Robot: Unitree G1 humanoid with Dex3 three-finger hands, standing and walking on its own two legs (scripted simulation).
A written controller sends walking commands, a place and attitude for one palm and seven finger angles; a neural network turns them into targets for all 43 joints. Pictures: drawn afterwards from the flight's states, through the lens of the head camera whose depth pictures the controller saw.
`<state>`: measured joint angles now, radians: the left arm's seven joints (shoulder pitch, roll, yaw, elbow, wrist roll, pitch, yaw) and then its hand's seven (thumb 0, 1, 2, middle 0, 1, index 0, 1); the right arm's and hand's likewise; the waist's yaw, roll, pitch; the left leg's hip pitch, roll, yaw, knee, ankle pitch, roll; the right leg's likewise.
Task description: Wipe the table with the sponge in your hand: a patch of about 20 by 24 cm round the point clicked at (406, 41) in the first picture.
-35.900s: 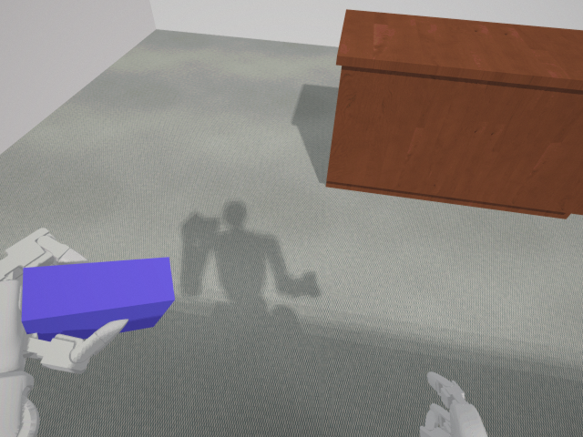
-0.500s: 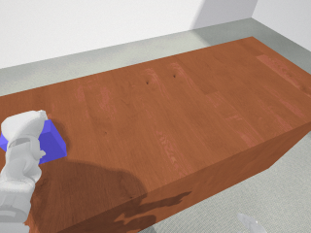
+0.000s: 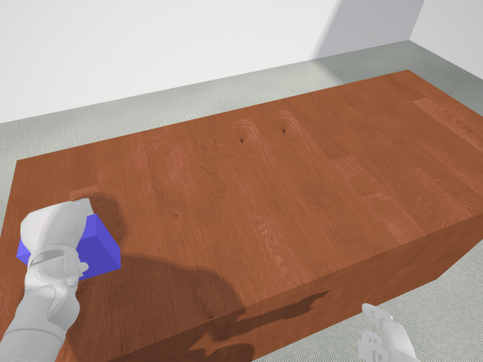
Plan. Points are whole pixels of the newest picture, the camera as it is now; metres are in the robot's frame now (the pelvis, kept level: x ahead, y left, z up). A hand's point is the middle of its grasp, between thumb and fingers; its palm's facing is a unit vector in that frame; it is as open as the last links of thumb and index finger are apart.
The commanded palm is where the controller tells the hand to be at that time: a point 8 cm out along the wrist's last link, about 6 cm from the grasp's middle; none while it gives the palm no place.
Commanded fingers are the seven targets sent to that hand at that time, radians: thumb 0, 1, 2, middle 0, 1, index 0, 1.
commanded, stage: wipe back along the first lane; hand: left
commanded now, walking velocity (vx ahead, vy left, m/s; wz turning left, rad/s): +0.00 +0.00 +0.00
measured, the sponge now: (80, 257) +0.28 +0.33 +0.00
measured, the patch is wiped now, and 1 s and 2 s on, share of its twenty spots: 0.95 0.95 0.95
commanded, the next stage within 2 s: lift the sponge slowly off the table in 0.46 s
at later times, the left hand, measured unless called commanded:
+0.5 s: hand (69, 275) +0.22 +0.30 +0.04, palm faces +0.00 -0.06 -1.00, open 8.8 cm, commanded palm +0.18 +0.29 +0.06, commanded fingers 0.00 0.10 1.30 -1.20 -1.60 -1.20 -1.60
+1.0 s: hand (69, 283) +0.21 +0.30 +0.04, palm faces -0.04 -0.08 -1.00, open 8.8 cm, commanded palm +0.18 +0.29 +0.10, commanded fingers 0.00 0.10 1.30 -1.20 -1.60 -1.20 -1.60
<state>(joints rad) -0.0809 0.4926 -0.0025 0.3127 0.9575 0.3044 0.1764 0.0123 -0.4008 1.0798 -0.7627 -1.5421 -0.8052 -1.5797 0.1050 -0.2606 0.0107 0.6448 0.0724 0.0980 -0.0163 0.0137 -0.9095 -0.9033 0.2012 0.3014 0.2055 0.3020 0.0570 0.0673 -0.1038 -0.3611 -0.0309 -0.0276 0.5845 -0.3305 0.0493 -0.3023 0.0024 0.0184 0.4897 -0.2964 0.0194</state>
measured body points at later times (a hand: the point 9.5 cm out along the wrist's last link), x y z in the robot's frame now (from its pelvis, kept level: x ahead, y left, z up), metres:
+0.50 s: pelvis +0.00 -0.01 +0.00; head -0.01 -0.03 +0.45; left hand +0.22 +0.30 +0.09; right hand +0.21 -0.24 -0.08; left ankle -0.03 +0.08 -0.73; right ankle -0.03 -0.15 -0.73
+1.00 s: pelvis -0.02 -0.02 +0.00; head -0.02 -0.04 +0.45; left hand +0.21 +0.30 +0.10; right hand +0.20 -0.24 -0.08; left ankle -0.03 +0.08 -0.73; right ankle -0.03 -0.15 -0.73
